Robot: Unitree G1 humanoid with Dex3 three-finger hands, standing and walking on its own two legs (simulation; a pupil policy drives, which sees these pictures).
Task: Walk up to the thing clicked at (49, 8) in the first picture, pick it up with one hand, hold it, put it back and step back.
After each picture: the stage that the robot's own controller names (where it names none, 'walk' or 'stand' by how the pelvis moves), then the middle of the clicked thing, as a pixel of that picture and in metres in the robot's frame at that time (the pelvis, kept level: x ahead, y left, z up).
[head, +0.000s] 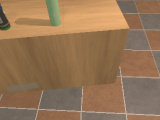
stand; (52, 6) +0.90 +0.21 -0.01
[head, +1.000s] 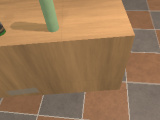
walk; (48, 10) +0.80 +0.23 +0.00
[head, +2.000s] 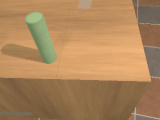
stand; (43, 40) +0.54 +0.22 +0.00
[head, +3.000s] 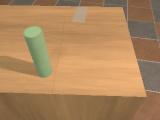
stand; (39, 54) +0.50 +0.21 -0.01
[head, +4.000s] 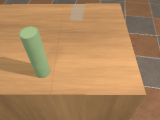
stand; (37, 55) +0.49 +0.22 -0.01
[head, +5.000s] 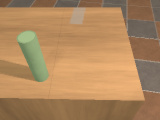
stand; (35, 59) +0.48 +0.23 -0.01
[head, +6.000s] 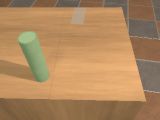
stand; (35, 59) +0.47 +0.23 -0.01
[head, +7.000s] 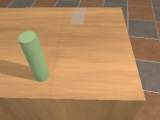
rise first; (35, 59) +0.48 +0.23 -0.01
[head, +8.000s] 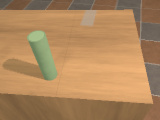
rise first; (44, 58) +0.49 +0.23 +0.00
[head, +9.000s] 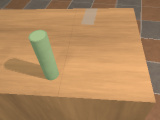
go down; (45, 57) +0.49 +0.22 +0.00
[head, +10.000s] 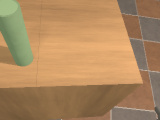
go down; (16, 38) +0.48 +0.21 +0.04
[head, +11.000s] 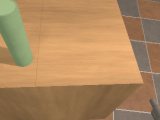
approach; (15, 38) +0.48 +0.21 +0.05
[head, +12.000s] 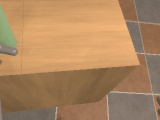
close in; out of the picture +0.50 +0.22 +0.09
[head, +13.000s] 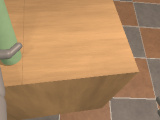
lift; (0, 29) +0.48 +0.21 +0.09
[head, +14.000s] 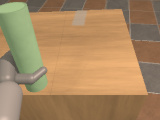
lift; (26, 52) +0.33 +0.18 +0.20
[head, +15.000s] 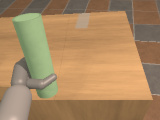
hold; (38, 59) +0.34 +0.15 +0.17
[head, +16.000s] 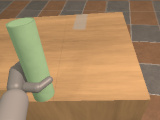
hold; (34, 63) +0.33 +0.16 +0.17
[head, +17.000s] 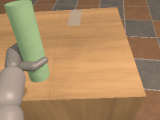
crouch; (30, 44) +0.41 +0.17 +0.17
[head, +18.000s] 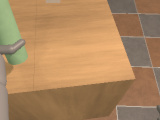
lower; (5, 27) +0.49 +0.21 +0.13
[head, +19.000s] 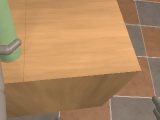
lower; (0, 25) +0.49 +0.21 +0.09
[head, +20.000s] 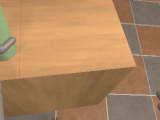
lower; out of the picture +0.50 +0.22 +0.09
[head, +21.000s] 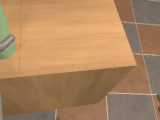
lower; out of the picture +0.50 +0.22 +0.09
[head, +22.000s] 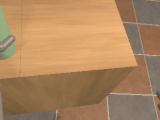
lower; out of the picture +0.50 +0.22 +0.09
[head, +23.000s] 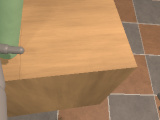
withdraw; (7, 22) +0.50 +0.18 +0.09
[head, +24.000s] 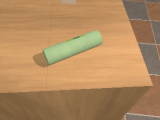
sink last; (73, 46) +0.53 +0.04 -0.04
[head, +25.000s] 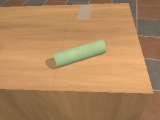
stand; (79, 53) +0.57 +0.07 -0.05
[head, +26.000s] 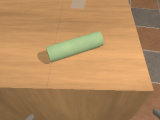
stand; (75, 46) +0.55 +0.07 -0.03
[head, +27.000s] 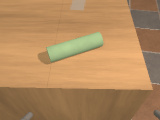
stand; (75, 46) +0.56 +0.07 -0.03
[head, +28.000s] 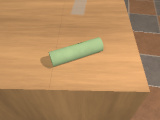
stand; (76, 51) +0.55 +0.06 -0.06
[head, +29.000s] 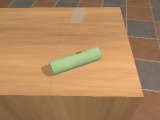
walk; (75, 60) +0.55 +0.06 -0.10
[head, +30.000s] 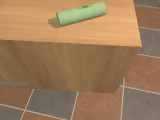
walk; (81, 13) +0.74 +0.03 -0.08
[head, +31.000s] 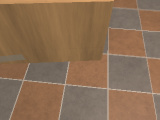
walk; out of the picture +1.06 +0.16 -0.07
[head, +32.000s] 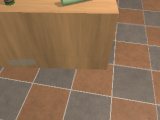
stand; out of the picture +1.13 +0.07 -0.08
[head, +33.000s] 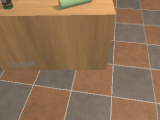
stand; (75, 0) +1.13 +0.07 -0.10
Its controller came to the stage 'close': yes
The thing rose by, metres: 0.23
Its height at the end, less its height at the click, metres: -0.09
